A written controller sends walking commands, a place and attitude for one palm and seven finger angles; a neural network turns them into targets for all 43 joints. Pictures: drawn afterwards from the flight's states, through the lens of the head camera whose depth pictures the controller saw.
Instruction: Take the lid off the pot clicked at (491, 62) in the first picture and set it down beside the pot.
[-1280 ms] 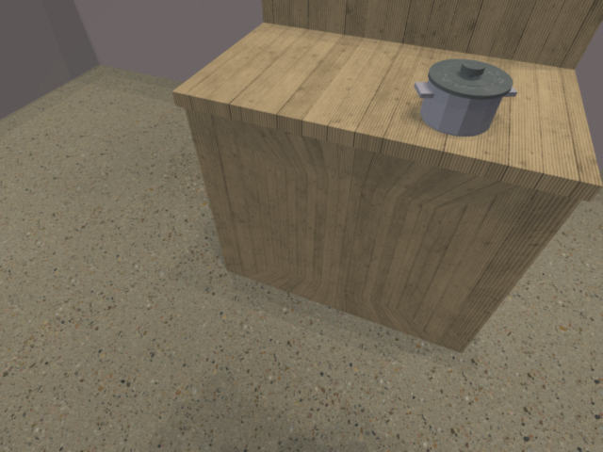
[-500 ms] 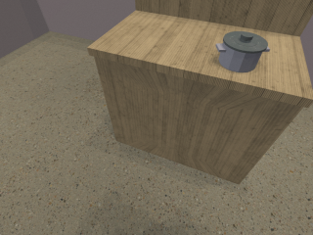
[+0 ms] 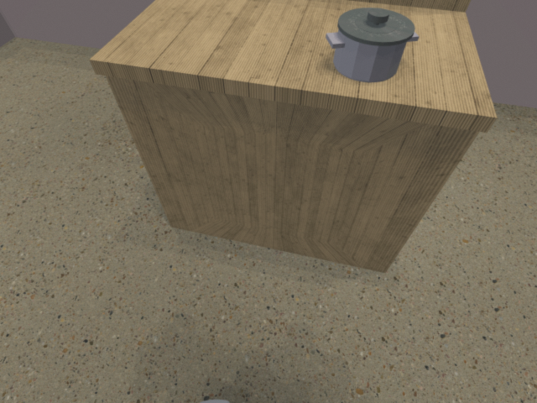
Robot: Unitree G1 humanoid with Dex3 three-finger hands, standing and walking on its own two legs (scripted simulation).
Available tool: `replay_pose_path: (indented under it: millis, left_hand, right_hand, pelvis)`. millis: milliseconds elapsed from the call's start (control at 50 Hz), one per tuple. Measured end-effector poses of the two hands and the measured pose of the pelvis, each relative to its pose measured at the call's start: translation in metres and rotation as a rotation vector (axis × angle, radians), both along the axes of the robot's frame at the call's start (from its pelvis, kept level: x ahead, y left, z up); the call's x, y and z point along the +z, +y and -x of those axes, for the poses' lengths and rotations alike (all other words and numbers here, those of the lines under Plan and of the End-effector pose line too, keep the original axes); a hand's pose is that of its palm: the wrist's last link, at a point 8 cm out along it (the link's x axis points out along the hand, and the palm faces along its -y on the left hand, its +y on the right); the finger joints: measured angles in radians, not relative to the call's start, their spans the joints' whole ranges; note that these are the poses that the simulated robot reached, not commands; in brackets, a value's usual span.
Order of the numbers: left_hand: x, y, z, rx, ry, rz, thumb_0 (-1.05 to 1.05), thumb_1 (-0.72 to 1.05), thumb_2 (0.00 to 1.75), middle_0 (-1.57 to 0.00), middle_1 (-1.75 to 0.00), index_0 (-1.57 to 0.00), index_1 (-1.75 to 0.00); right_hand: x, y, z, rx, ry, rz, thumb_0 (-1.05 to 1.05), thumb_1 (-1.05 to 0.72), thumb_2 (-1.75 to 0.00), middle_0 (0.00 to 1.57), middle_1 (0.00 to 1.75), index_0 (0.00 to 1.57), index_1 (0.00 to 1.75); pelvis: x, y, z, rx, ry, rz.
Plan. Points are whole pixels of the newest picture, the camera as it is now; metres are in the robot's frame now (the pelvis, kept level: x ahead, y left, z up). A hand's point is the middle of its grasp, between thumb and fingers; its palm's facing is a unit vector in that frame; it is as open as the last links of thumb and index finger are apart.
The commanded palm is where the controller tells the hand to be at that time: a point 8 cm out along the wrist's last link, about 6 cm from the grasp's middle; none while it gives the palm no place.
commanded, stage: turn to face it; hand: left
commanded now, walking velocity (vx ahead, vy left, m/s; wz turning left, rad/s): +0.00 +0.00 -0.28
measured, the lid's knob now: (378, 15) +0.85 -0.19 +0.16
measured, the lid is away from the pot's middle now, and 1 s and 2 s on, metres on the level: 0.00 0.00 0.00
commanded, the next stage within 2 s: take the last steps up to it in 0.14 s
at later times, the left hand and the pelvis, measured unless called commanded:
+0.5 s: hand out of the picture +0.09 +0.17 -0.15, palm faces -0.19 -0.95 -0.23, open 7.4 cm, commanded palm none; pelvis -0.01 -0.01 +0.00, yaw -12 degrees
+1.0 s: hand (213, 366) +0.20 +0.12 -0.18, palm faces -0.21 -0.97 -0.13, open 7.4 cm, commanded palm none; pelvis +0.15 -0.06 +0.00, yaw -15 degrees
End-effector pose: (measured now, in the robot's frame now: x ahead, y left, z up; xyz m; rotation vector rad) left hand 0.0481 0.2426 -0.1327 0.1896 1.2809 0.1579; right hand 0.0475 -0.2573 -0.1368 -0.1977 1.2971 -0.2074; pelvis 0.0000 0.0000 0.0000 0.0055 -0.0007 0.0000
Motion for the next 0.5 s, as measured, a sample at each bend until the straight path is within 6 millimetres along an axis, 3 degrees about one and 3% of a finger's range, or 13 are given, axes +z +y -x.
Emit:
replay_pose_path:
  millis: [120, 280, 380, 500]
  left_hand:
    - [-0.011, 0.016, -0.004, -0.029, -0.005, 0.026, 0.01, 0.91, 0.90, -0.20, -0.30, -0.20, -0.30]
    - [0.003, 0.028, -0.021, -0.103, -0.023, 0.009, 0.01, 0.91, 0.90, -0.20, -0.30, -0.20, -0.30]
    - [0.010, 0.014, -0.030, -0.180, 0.005, 0.000, 0.01, 0.91, 0.90, -0.19, -0.30, -0.19, -0.30]
    - [0.010, -0.019, -0.047, -0.221, -0.043, -0.003, 0.01, 0.91, 0.90, -0.19, -0.30, -0.19, -0.30]
  right_hand:
    - [0.012, 0.016, 0.025, -0.059, -0.046, 0.039, 0.00, -0.90, -0.90, 0.20, 0.30, 0.20, 0.30]
    - [0.017, 0.038, 0.059, -0.127, -0.033, 0.002, 0.00, -0.90, -0.90, 0.20, 0.30, 0.20, 0.30]
    - [0.006, 0.037, 0.079, -0.193, -0.036, -0.042, 0.00, -0.90, -0.90, 0.20, 0.30, 0.20, 0.30]
    - [-0.011, 0.015, 0.114, -0.257, 0.058, -0.068, 0.00, -0.90, -0.90, 0.20, 0.30, 0.20, 0.30]
  pelvis:
    - [-0.001, 0.018, 0.009, -0.045, -0.001, -0.004]
    - [0.008, 0.023, 0.015, -0.135, -0.008, 0.005]
    - [0.008, 0.015, 0.015, -0.191, 0.003, -0.002]
    - [0.000, -0.010, 0.005, -0.208, 0.009, 0.012]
